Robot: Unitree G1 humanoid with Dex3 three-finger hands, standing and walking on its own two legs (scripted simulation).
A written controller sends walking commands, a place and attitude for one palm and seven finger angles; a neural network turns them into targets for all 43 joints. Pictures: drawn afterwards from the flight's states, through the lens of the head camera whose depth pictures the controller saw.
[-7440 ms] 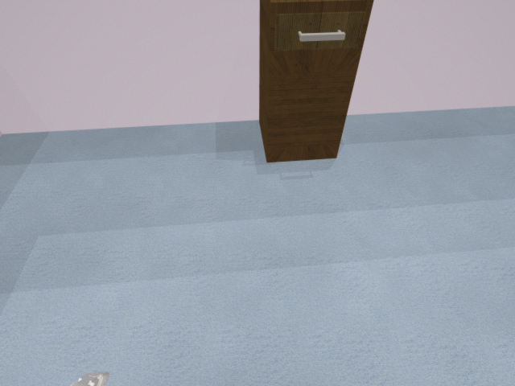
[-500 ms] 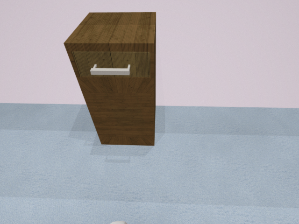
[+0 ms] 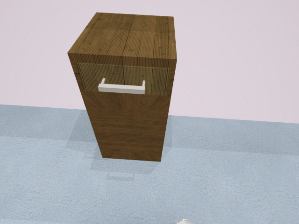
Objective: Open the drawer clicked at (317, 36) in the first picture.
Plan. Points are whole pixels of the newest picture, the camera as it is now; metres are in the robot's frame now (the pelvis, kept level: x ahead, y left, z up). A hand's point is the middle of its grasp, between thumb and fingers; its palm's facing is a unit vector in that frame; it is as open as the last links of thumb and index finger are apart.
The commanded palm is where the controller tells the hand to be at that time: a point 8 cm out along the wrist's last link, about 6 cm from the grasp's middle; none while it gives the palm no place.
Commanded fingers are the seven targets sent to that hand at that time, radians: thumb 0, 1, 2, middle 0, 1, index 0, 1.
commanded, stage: take the last steps up to it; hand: left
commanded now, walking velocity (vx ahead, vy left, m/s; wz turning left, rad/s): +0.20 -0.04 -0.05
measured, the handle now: (122, 85) +0.65 +0.16 -0.03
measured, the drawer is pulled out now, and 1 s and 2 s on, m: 0.00 0.00 0.00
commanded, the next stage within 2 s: come to a stop and stand still in 0.10 s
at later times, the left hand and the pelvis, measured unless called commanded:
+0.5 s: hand (105, 213) +0.19 +0.15 -0.16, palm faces +0.04 -0.96 -0.26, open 7.2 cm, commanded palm none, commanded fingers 0.00 0.90 0.90 -0.20 -0.30 -0.20 -0.30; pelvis +0.11 -0.04 +0.00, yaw +0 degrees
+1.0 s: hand out of the picture +0.10 +0.19 -0.18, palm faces +0.00 -0.98 -0.21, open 7.4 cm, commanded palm none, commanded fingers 0.00 0.90 0.90 -0.20 -0.30 -0.20 -0.30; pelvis +0.09 -0.01 +0.00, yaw -2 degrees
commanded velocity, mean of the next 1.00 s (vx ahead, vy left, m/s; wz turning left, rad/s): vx -0.05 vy -0.03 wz -0.01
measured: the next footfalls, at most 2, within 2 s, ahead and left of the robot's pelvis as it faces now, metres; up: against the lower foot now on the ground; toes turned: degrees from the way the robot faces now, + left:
right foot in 0.20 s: +0.19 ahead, -0.14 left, +0.00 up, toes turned -9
left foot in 0.64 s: +0.13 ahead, +0.10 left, +0.00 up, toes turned +3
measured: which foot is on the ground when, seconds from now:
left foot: down 0.00-0.20, up 0.22-0.62, down 0.64-1.00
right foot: up 0.00-0.18, down 0.20-0.66, up 0.68-1.00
